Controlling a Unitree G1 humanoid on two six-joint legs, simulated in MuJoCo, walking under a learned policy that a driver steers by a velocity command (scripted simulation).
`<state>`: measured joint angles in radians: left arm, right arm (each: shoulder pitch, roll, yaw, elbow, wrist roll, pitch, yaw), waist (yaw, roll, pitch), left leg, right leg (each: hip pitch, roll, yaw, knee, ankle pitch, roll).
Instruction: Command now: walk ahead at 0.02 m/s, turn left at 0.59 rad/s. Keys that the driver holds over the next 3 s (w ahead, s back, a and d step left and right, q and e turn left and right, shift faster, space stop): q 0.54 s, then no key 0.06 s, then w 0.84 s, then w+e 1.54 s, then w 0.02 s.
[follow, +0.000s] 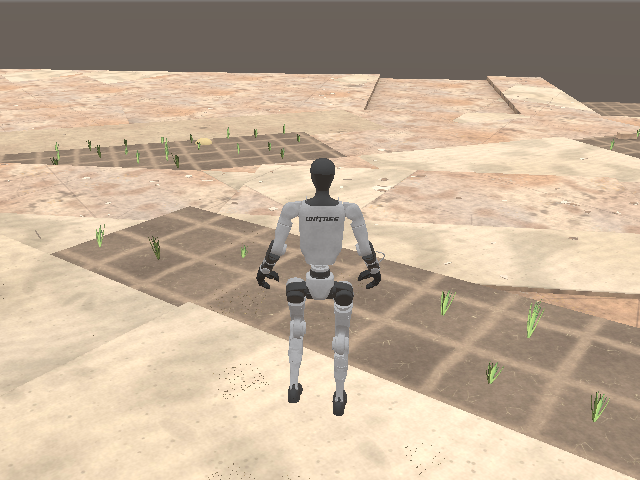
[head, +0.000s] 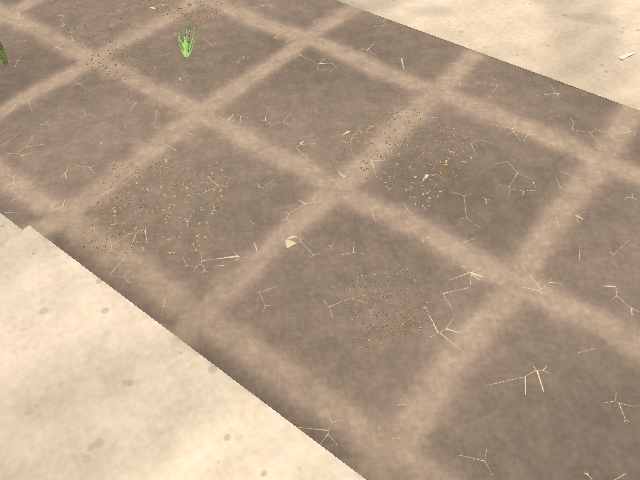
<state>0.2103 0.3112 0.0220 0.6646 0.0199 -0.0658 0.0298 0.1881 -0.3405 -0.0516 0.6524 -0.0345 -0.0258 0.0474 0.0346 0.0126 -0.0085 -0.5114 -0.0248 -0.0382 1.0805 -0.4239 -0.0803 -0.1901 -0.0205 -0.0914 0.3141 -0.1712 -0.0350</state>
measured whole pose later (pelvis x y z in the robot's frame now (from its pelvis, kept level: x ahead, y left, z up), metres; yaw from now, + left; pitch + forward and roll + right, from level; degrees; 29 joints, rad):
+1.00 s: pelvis +0.09 +0.04 +0.00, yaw +26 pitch +1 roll +1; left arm 0.44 0.21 0.02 0.83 0.04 -0.10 -0.02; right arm 0.20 -0.27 -0.06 0.75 -0.06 -0.02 0.05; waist 0.07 0.03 -0.02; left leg -0.60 0.01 -0.07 0.94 -0.13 -0.01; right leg -0.01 0.02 -0.04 0.20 -0.22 -0.06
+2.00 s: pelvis +0.57 +0.29 -0.01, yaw +11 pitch +0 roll -1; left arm 0.39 0.21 0.04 0.98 0.02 -0.11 -0.04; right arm 0.19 -0.23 0.00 0.81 -0.06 -0.06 0.01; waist 0.04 0.03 0.04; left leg -0.63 0.12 -0.10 1.03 -0.23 -0.01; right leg -0.19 0.15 0.03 0.38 -0.19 -0.12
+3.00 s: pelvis +1.12 +0.33 -0.09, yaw -25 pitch +3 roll -1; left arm 0.27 0.24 0.07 0.79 -0.02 -0.03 0.01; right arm 0.09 -0.27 -0.05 0.74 0.00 -0.10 -0.01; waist 0.05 0.03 0.02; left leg -0.64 0.08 -0.11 0.65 -0.03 -0.08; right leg -0.23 0.14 0.13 0.47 -0.28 -0.08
